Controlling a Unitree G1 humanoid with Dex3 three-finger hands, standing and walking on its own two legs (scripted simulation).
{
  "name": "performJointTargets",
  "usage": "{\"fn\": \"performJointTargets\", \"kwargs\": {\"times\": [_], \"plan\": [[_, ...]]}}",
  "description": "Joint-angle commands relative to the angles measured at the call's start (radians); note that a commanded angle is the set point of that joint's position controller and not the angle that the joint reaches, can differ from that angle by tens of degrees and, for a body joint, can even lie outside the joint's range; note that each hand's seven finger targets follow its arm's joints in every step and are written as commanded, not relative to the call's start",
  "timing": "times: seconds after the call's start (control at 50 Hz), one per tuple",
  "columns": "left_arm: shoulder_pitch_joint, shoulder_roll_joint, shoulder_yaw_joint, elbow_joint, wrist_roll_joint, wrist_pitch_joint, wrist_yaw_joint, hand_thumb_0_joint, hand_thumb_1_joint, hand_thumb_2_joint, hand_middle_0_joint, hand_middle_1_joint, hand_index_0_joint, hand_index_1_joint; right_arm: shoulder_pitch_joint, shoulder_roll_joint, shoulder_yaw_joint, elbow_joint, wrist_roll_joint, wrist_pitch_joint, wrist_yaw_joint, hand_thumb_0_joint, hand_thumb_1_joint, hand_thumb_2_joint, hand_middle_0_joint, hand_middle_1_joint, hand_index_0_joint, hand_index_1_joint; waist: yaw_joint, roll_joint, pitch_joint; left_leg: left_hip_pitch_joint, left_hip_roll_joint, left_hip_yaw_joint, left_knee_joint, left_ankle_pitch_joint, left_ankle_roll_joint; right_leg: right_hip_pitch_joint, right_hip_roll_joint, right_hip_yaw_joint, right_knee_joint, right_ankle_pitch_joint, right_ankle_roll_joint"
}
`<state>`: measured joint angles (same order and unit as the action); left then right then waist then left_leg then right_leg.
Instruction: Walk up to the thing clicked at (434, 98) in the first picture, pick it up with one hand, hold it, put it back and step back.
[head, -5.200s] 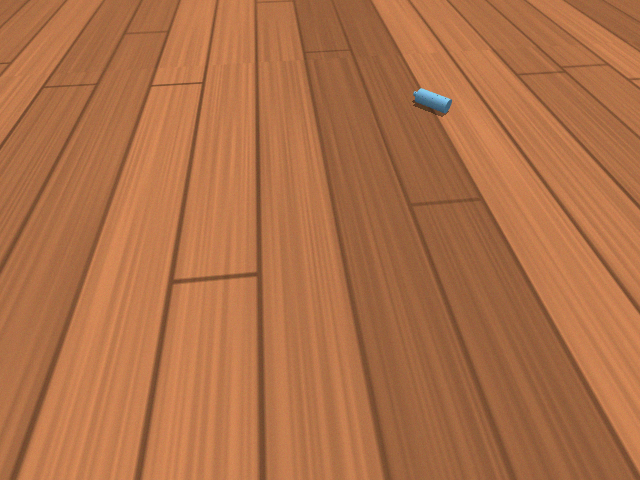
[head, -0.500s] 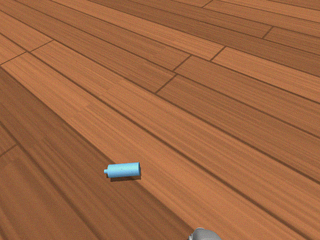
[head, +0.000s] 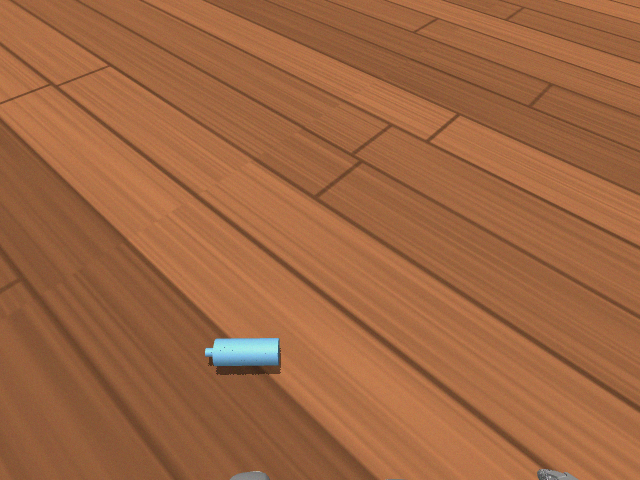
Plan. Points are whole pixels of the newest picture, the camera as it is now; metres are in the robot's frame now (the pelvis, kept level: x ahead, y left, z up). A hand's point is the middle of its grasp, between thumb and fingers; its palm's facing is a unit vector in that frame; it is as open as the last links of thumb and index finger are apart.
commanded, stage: walk up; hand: left
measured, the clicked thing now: (242, 351) +0.56 +0.25 -0.71
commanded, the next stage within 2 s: stand in 0.90 s
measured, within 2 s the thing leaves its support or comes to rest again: neither
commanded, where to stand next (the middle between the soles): +0.09 -0.03 m, yaw +0 degrees
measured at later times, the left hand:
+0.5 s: hand out of the picture +0.10 +0.24 -0.13, palm faces +0.00 -0.95 -0.32, open 7.4 cm
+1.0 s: hand out of the picture +0.11 +0.24 -0.13, palm faces -0.02 -0.95 -0.32, open 7.4 cm
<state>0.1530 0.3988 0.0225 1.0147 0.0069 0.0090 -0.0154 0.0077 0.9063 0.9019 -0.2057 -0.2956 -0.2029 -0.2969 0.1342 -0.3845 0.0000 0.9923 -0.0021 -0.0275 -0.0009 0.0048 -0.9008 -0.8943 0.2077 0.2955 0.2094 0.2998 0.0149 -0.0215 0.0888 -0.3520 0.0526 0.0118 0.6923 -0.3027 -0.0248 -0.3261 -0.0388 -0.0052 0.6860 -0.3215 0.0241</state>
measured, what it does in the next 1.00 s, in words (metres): stands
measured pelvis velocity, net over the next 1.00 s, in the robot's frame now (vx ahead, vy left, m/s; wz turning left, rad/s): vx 0.02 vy -0.01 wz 0.00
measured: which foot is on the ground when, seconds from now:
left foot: down 0.00-1.00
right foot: down 0.00-1.00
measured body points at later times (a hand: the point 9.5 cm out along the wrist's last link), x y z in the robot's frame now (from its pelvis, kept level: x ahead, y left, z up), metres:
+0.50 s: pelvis +0.01 -0.01 +0.02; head +0.03 -0.01 +0.47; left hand +0.10 +0.29 -0.11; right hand +0.11 -0.31 -0.11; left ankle +0.04 +0.14 -0.72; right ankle +0.03 -0.14 -0.72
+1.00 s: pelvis +0.02 -0.01 +0.03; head +0.03 +0.00 +0.48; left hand +0.11 +0.29 -0.11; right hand +0.11 -0.31 -0.10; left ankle +0.04 +0.14 -0.72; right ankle +0.03 -0.14 -0.72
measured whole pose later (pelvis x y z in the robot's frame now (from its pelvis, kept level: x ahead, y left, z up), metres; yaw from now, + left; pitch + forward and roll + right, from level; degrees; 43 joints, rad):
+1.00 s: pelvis +0.02 -0.01 +0.03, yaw +0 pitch -2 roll +0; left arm 0.07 0.34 0.02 1.14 0.01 0.00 -0.02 0.01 0.91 0.90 -0.21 -0.30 -0.20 -0.30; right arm 0.07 -0.36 0.00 1.15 -0.01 -0.01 0.01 0.00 -0.90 -0.89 0.21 0.30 0.21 0.30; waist -0.01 0.00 0.06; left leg -0.16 0.05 0.02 0.36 -0.16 -0.04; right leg -0.14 -0.04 -0.01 0.36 -0.19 0.03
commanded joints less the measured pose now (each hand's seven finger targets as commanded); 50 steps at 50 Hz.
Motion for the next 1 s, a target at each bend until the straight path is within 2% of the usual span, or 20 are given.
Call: {"fn": "performJointTargets", "kwargs": {"times": [0.0, 0.04, 0.22, 0.42, 0.56, 0.68, 0.76, 0.86, 0.88, 0.9, 0.96, 0.98], "plan": [[-0.017, 0.203, 0.039, -0.020, -0.006, -0.022, 0.007, 0.000, 0.900, 0.900, -0.200, -0.300, -0.200, -0.300, -0.076, -0.245, -0.053, -0.037, 0.004, -0.028, -0.018, 0.000, -0.900, -0.900, 0.200, 0.300, 0.200, 0.300, 0.006, 0.083, -0.121, 0.034, 0.106, -0.155, -0.235, 0.028, 0.089, 0.078, -0.058, 0.083, -0.143, 0.125, -0.080], [-0.050, 0.207, 0.037, -0.012, -0.009, -0.026, 0.006, 0.000, 0.900, 0.900, -0.200, -0.300, -0.200, -0.300, -0.068, -0.235, -0.047, -0.015, 0.004, -0.029, -0.017, 0.000, -0.900, -0.900, 0.200, 0.300, 0.200, 0.300, -0.007, 0.066, -0.139, 0.074, 0.087, -0.125, -0.238, 0.091, 0.075, 0.090, -0.073, 0.093, -0.163, 0.191, -0.080], [-0.103, 0.195, 0.030, 0.043, -0.006, -0.025, 0.006, 0.000, 0.900, 0.900, -0.200, -0.300, -0.200, -0.300, -0.119, -0.214, -0.041, 0.051, 0.007, -0.017, -0.012, 0.000, -0.900, -0.900, 0.200, 0.300, 0.200, 0.300, -0.016, -0.001, -0.147, 0.188, 0.069, -0.075, -0.255, 0.156, 0.059, 0.081, -0.101, 0.109, -0.298, 0.167, -0.072], [-0.135, 0.174, 0.036, 0.072, -0.009, -0.015, 0.001, 0.000, 0.900, 0.900, -0.200, -0.300, -0.200, -0.300, -0.137, -0.199, -0.035, 0.094, -0.002, -0.016, -0.009, 0.000, -0.900, -0.900, 0.200, 0.300, 0.200, 0.300, -0.007, -0.005, -0.117, 0.199, 0.072, -0.076, -0.355, 0.131, 0.038, 0.113, -0.094, 0.100, -0.375, 0.110, -0.055], [-0.145, 0.166, 0.040, 0.065, -0.006, -0.012, 0.000, 0.000, 0.900, 0.900, -0.200, -0.300, -0.200, -0.300, -0.122, -0.200, -0.036, 0.099, -0.005, -0.020, -0.011, 0.000, -0.900, -0.900, 0.200, 0.300, 0.200, 0.300, -0.009, 0.014, -0.132, 0.186, 0.075, -0.076, -0.381, 0.143, 0.035, 0.165, -0.091, 0.086, -0.376, 0.160, -0.050], [-0.142, 0.164, 0.043, 0.060, -0.005, -0.010, 0.001, 0.000, 0.900, 0.900, -0.200, -0.300, -0.200, -0.300, -0.104, -0.201, -0.039, 0.097, -0.005, -0.022, -0.015, 0.000, -0.900, -0.900, 0.200, 0.300, 0.200, 0.300, -0.013, 0.022, -0.159, 0.184, 0.083, -0.073, -0.382, 0.232, 0.038, 0.216, -0.088, 0.069, -0.359, 0.235, -0.047], [-0.133, 0.159, 0.041, 0.060, -0.007, -0.008, 0.001, 0.000, 0.900, 0.900, -0.200, -0.300, -0.200, -0.300, -0.111, -0.196, -0.038, 0.088, -0.003, -0.020, -0.014, 0.000, -0.900, -0.900, 0.200, 0.300, 0.200, 0.300, -0.011, 0.027, -0.132, 0.190, 0.081, -0.073, -0.385, 0.208, 0.037, 0.186, -0.086, 0.068, -0.369, 0.212, -0.042], [-0.134, 0.158, 0.041, 0.057, -0.002, -0.009, 0.001, 0.000, 0.900, 0.900, -0.200, -0.300, -0.200, -0.300, -0.103, -0.199, -0.041, 0.091, -0.005, -0.019, -0.014, 0.000, -0.900, -0.900, 0.200, 0.300, 0.200, 0.300, -0.014, 0.027, -0.158, 0.205, 0.087, -0.069, -0.387, 0.218, 0.043, 0.208, -0.089, 0.068, -0.368, 0.233, -0.044], [-0.145, 0.162, 0.037, 0.060, 0.000, -0.022, 0.006, 0.000, 0.900, 0.900, -0.200, -0.300, -0.200, -0.300, -0.118, -0.186, -0.040, 0.092, -0.011, -0.014, -0.009, 0.000, -0.900, -0.900, 0.200, 0.300, 0.200, 0.300, -0.018, 0.070, -0.162, 0.213, 0.092, -0.074, -0.399, 0.232, 0.030, 0.216, -0.097, 0.075, -0.383, 0.214, -0.041], [-0.141, 0.165, 0.036, 0.064, 0.000, -0.028, 0.008, 0.000, 0.900, 0.900, -0.200, -0.300, -0.200, -0.300, -0.121, -0.181, -0.040, 0.091, -0.011, -0.012, -0.007, 0.000, -0.900, -0.900, 0.200, 0.300, 0.200, 0.300, -0.019, 0.056, -0.146, 0.212, 0.090, -0.078, -0.406, 0.231, 0.025, 0.199, -0.092, 0.071, -0.391, 0.201, -0.037], [-0.142, 0.167, 0.032, 0.070, 0.001, -0.036, 0.012, 0.000, 0.900, 0.900, -0.200, -0.300, -0.200, -0.300, -0.114, -0.185, -0.043, 0.096, -0.009, -0.007, -0.004, 0.000, -0.900, -0.900, 0.200, 0.300, 0.200, 0.300, -0.025, 0.032, -0.136, 0.233, 0.094, -0.078, -0.401, 0.248, 0.027, 0.188, -0.096, 0.070, -0.400, 0.210, -0.037], [-0.137, 0.161, 0.029, 0.074, -0.001, -0.036, 0.012, 0.000, 0.900, 0.900, -0.200, -0.300, -0.200, -0.300, -0.104, -0.189, -0.043, 0.100, -0.008, -0.005, -0.004, 0.000, -0.900, -0.900, 0.200, 0.300, 0.200, 0.300, -0.025, 0.042, -0.122, 0.215, 0.087, -0.077, -0.410, 0.207, 0.026, 0.190, -0.097, 0.073, -0.414, 0.192, -0.032]]}}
